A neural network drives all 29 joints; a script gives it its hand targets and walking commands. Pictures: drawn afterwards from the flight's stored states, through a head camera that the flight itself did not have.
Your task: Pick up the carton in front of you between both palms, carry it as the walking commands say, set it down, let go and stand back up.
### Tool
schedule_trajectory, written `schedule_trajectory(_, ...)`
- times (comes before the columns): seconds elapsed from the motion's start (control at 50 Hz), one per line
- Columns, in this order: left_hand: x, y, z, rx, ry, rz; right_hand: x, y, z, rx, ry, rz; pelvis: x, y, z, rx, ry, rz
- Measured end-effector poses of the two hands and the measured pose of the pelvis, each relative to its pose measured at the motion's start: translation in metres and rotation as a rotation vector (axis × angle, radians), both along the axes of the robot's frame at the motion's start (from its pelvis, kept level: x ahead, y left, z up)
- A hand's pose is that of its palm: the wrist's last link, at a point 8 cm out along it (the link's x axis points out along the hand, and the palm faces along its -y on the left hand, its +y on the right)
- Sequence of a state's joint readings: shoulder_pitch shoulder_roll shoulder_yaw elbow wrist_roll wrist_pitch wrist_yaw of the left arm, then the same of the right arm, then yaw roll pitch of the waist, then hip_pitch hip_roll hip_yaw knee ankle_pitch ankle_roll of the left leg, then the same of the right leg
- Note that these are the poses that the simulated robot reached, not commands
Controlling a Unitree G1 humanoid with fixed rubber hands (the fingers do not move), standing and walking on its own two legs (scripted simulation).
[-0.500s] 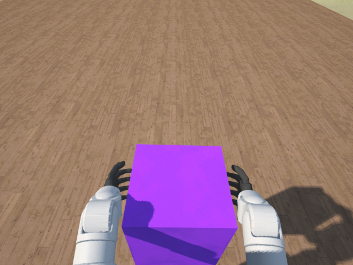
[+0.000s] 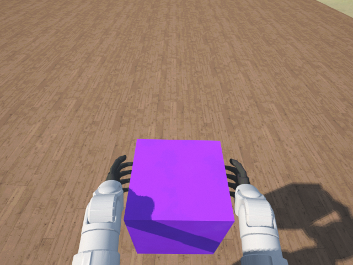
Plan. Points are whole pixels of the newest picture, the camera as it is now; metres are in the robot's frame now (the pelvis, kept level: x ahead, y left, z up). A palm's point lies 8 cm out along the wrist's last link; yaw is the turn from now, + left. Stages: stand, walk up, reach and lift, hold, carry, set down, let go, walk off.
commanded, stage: carry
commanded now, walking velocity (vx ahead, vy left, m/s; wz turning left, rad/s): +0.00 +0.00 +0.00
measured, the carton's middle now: (177, 199) +0.31 +0.00 -0.03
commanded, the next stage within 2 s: hold in 0.80 s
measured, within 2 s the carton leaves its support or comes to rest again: neither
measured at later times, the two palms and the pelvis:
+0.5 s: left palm (109, 191) +0.28 +0.16 +0.04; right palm (239, 194) +0.28 -0.14 +0.04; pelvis -0.01 +0.01 +0.00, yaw +0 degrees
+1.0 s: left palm (90, 208) +0.24 +0.19 +0.04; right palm (225, 195) +0.27 -0.11 +0.05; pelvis -0.03 +0.00 +0.01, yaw +8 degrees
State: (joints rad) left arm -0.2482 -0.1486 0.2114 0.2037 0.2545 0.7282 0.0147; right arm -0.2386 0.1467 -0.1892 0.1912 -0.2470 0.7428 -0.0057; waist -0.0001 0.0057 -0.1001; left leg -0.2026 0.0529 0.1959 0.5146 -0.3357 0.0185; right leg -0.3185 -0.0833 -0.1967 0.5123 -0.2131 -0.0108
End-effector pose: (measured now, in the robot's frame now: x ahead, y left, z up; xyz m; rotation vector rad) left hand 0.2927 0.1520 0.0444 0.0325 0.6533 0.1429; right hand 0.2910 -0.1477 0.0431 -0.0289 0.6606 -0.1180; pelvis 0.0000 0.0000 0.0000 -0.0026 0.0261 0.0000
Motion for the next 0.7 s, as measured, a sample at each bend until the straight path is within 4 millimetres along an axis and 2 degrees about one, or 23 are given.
schedule_trajectory(0.7, -0.016, 0.011, 0.0, -0.004, 0.0, 0.003, -0.015, 0.012, 0.001, 0.001, 0.0, 0.002, -0.016, 0.011, 0.0, -0.001, -0.002, 0.003)
